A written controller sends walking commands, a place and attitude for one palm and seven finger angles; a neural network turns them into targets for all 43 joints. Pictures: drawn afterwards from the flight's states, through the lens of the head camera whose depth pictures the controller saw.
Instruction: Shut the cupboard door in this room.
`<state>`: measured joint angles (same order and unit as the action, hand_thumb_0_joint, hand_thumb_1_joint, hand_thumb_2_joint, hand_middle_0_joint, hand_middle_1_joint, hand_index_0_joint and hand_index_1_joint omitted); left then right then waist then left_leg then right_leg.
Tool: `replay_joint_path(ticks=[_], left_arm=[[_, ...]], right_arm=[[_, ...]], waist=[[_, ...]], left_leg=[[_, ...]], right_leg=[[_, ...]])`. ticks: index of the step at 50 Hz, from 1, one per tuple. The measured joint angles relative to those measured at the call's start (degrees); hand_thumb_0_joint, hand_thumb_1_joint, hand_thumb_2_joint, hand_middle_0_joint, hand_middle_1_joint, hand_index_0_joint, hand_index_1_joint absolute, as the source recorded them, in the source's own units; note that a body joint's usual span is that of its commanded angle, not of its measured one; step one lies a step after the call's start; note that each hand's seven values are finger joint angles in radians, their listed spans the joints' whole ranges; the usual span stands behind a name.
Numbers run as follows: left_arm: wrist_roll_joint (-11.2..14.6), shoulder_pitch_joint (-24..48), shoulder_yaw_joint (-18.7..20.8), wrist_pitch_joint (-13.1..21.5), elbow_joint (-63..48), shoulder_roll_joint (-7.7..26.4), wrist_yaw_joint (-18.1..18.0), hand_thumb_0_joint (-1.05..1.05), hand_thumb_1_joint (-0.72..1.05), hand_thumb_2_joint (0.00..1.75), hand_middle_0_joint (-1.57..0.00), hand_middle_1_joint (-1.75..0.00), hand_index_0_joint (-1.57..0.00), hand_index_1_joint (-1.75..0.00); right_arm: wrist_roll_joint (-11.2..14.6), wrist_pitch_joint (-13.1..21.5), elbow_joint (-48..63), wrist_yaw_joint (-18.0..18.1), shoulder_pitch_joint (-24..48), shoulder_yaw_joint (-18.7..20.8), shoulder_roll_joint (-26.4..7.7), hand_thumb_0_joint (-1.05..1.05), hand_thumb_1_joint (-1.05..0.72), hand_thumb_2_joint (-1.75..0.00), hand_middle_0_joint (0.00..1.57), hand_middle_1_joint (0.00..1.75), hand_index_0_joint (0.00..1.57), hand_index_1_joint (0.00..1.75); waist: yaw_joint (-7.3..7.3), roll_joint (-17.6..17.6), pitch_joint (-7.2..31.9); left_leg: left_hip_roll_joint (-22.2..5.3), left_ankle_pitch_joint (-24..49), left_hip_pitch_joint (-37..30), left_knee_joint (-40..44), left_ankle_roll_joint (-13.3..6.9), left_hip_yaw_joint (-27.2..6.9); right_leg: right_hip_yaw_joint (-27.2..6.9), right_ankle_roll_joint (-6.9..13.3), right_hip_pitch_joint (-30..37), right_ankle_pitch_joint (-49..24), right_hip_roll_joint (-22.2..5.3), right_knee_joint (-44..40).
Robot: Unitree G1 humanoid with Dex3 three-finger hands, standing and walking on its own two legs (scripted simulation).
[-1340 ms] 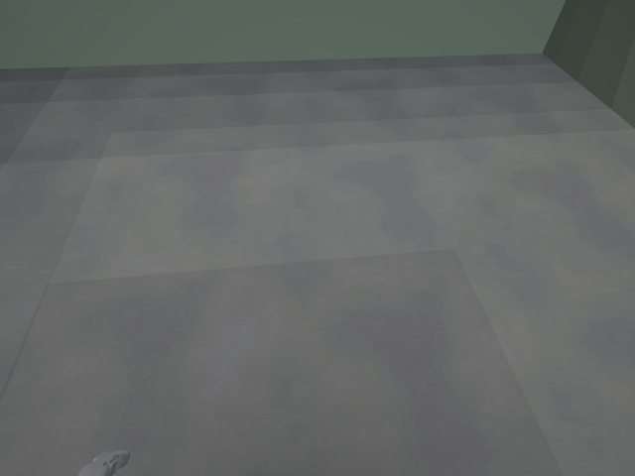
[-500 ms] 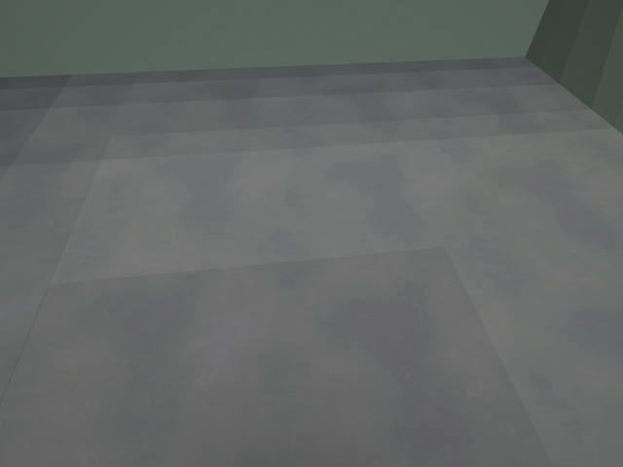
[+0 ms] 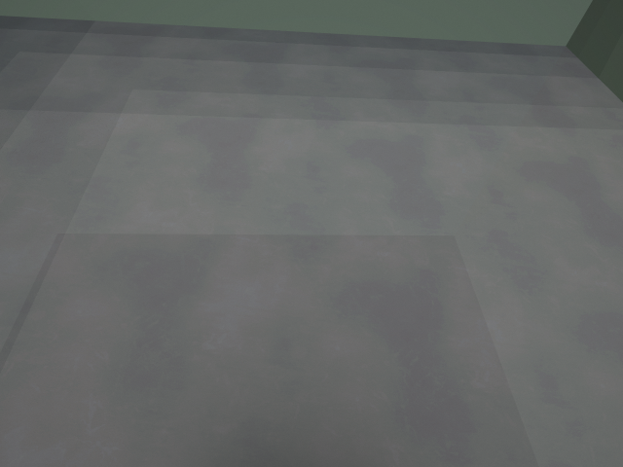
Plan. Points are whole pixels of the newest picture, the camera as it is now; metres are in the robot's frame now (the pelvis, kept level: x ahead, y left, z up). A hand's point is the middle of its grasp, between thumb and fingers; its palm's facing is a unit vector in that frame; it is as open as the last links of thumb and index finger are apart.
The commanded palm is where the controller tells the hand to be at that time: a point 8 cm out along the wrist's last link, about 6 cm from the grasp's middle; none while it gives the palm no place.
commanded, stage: turn or walk to find it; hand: left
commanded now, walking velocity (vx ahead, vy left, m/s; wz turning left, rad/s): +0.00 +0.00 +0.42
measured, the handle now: out of the picture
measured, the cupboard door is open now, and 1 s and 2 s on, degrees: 81 81 81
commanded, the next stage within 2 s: none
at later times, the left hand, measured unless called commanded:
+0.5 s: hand out of the picture -0.02 +0.17 -0.15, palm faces +0.24 -0.93 -0.28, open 7.4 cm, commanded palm none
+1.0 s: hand out of the picture -0.09 +0.23 -0.16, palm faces +0.45 -0.86 -0.24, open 7.4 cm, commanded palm none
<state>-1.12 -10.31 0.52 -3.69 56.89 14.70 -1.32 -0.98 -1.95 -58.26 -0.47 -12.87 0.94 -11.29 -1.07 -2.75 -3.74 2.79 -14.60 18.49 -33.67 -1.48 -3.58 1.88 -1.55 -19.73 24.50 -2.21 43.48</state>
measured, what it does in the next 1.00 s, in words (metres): steps on the spot, turning left: right foot, then left foot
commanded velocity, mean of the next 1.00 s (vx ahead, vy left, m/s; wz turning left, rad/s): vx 0.00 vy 0.00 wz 0.42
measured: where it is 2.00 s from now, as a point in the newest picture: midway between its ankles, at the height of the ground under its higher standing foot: outside the picture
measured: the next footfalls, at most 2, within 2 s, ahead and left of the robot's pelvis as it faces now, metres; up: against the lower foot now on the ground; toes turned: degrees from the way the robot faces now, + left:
right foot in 0.28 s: +0.00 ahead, -0.15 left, +0.00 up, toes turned +7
left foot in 0.70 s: -0.06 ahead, +0.10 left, +0.00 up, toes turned +23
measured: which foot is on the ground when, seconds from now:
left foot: down 0.00-0.28, up 0.30-0.68, down 0.70-1.00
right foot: up 0.00-0.26, down 0.28-0.70, up 0.72-1.00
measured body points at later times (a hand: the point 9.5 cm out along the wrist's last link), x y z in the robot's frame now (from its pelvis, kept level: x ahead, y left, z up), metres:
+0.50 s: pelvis -0.03 -0.04 +0.01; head -0.01 -0.05 +0.46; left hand -0.04 +0.21 -0.13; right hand +0.07 -0.30 -0.14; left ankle -0.07 +0.10 -0.65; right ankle -0.04 -0.15 -0.73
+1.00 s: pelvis -0.07 +0.00 +0.01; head -0.05 +0.04 +0.46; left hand -0.12 +0.27 -0.14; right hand +0.11 -0.18 -0.12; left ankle -0.10 +0.08 -0.73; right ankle -0.02 -0.15 -0.66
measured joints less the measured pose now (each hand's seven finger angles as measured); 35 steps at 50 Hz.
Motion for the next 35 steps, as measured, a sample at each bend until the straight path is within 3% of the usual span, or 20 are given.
replay_joint_path(ticks=[3, 6, 11, 14, 16, 18, 21, 24, 28, 32, 34, 35], left_arm=[[0.03, 0.44, 0.66, 0.08, -0.64, -0.29, -0.07, 0.0, 0.91, 0.9, -0.21, -0.3, -0.2, -0.3], [0.26, 0.74, 1.1, 0.47, -1.53, -0.8, -0.07, 0.0, 0.91, 0.9, -0.21, -0.3, -0.2, -0.3], [0.68, 1.41, 1.49, 0.83, -3.05, -1.65, -0.22, 0.0, 0.91, 0.9, -0.2, -0.3, -0.2, -0.3], [0.63, 0.83, 1.67, 1.58, -4.16, -1.71, -0.25, 0.0, 0.91, 0.9, -0.2, -0.3, -0.2, -0.3], [0.05, 0.22, 1.63, 2.0, -4.24, -2.39, -0.48, 0.0, 0.91, 0.9, -0.2, -0.3, -0.2, -0.3], [-0.14, -1.05, 1.29, 1.93, -4.29, -2.89, -0.54, 0.0, 0.91, 0.9, -0.21, -0.3, -0.2, -0.3], [-0.22, -2.94, 1.2, 2.01, -3.91, -3.2, -0.64, 0.0, 0.91, 0.9, -0.21, -0.3, -0.2, -0.3], [-0.33, -4.07, 1.04, 2.55, -3.61, -3.34, -0.58, 0.0, 0.91, 0.9, -0.21, -0.3, -0.2, -0.3], [-0.68, -5.1, 0.82, 3.04, -3.57, -3.57, -0.45, 0.0, 0.91, 0.9, -0.21, -0.3, -0.2, -0.3], [-1.03, -5.82, 1.04, 2.85, -3.14, -3.13, -0.22, 0.0, 0.91, 0.9, -0.21, -0.3, -0.2, -0.3], [-0.89, -6.23, 1.35, 2.58, -2.63, -2.5, -0.13, 0.0, 0.91, 0.9, -0.21, -0.3, -0.2, -0.3], [-0.63, -6.5, 1.56, 2.32, -2.41, -2.01, -0.07, 0.0, 0.91, 0.9, -0.21, -0.3, -0.2, -0.3]], right_arm=[[0.01, 0.21, 0.75, 0.47, -0.78, 0.07, 1.42, 0.0, -0.91, -0.9, 0.21, 0.3, 0.2, 0.3], [-0.08, 0.04, 1.2, 0.85, -1.2, 0.52, 1.68, 0.0, -0.9, -0.9, 0.21, 0.3, 0.2, 0.3], [-0.29, -0.56, 2.0, 1.04, -1.22, 1.75, 0.6, 0.0, -0.9, -0.9, 0.21, 0.3, 0.2, 0.3], [-0.08, -1.24, 2.68, 0.73, -1.25, 2.57, -0.35, 0.01, -0.9, -0.9, 0.21, 0.3, 0.2, 0.3], [0.02, -1.85, 2.74, 0.68, -0.77, 3.44, -1.42, 0.01, -0.9, -0.9, 0.21, 0.3, 0.2, 0.3], [-0.25, -2.37, 2.73, 0.42, -0.85, 4.15, -2.37, 0.01, -0.91, -0.9, 0.21, 0.3, 0.2, 0.3], [-0.26, -2.47, 2.65, -0.05, -0.81, 4.6, -3.4, 0.01, -0.91, -0.9, 0.2, 0.3, 0.2, 0.3], [-0.1, -2.33, 2.59, -0.09, -0.71, 4.59, -3.87, 0.01, -0.91, -0.9, 0.2, 0.3, 0.2, 0.3], [0.09, -2.85, 2.17, 0.04, 0.53, 4.12, -3.81, 0.01, -0.91, -0.9, 0.2, 0.3, 0.19, 0.3], [0.43, -2.52, 2.44, -0.03, 2.87, 3.27, -2.98, 0.01, -0.91, -0.9, 0.2, 0.3, 0.19, 0.3], [0.53, -1.75, 3.07, -0.11, 3.77, 2.78, -2.48, 0.01, -0.91, -0.9, 0.2, 0.3, 0.19, 0.3], [0.47, -1.11, 3.43, -0.17, 4.13, 2.57, -2.2, 0.01, -0.91, -0.9, 0.2, 0.3, 0.19, 0.3]], waist=[[-0.24, 0.57, -0.53], [-0.4, 1.85, -0.5], [-1.01, 3.83, 0.03], [-0.71, 3.95, 0.94], [-0.45, 5.14, 0.79], [-0.39, 5.33, 1.37], [-0.25, 4.66, 1.92], [-0.35, 3.77, 1.68], [0.38, 2.59, 0.72], [1.56, 1.18, -0.65], [1.84, 0.49, -0.97], [1.86, -0.07, -1.01]], left_leg=[[0.11, 2.5, -0.02, 3.11, -0.14, -1.6], [0.06, 4.59, 0.22, 5.48, 0.18, -3.35], [0.66, 6.61, 1.56, 6.56, 1.37, -6.32], [1.85, 6.54, 3.46, 4.67, 2.64, -7.45], [1.72, -2.16, 6.38, -3.21, 2.83, -6.61], [1.82, -6.86, 9.96, -14.88, 2.93, -4.16], [0.28, -6.17, 12.38, -27.28, 3.5, -0.76], [-1.75, -5.64, 11.58, -30.7, 4.39, 1.16], [-3.72, -8.27, 7.89, -25.35, 4.99, 2.98], [-4.3, -10.22, 2.55, -13.69, 4.45, 5.22], [-4.04, -6.42, -1.15, -5.05, 3.9, 6.34], [-3.63, -4.15, -2.72, -1.29, 2.58, 6.76]], right_leg=[[-0.85, -0.28, -3.13, 2.94, 1.15, 9.61], [-1.02, -0.84, -3.17, 3.27, 1.59, 10.09], [-1.92, -0.92, 1.12, 2.01, 2.17, -0.15], [-1.55, -0.07, 6.23, -4.5, 1.96, -12.07], [-0.29, 1.95, 6.6, -6.46, 2.2, -12.3], [0.98, 2.47, 7.41, -5.87, 1.41, -12.56], [2.22, 2.46, 9.07, -6.42, 0.25, -14.65], [3.9, 2.39, 9.95, -6.64, -0.84, -15.36], [6.03, 1.88, 9.69, -6.02, -2.25, -14.43], [7.77, 0.73, 8.24, -4.83, -3.84, -11.79], [8.71, -0.26, 7.1, -3.61, -4.78, -9.28], [8.94, -0.75, 5.96, -2.64, -5.53, -6.88]])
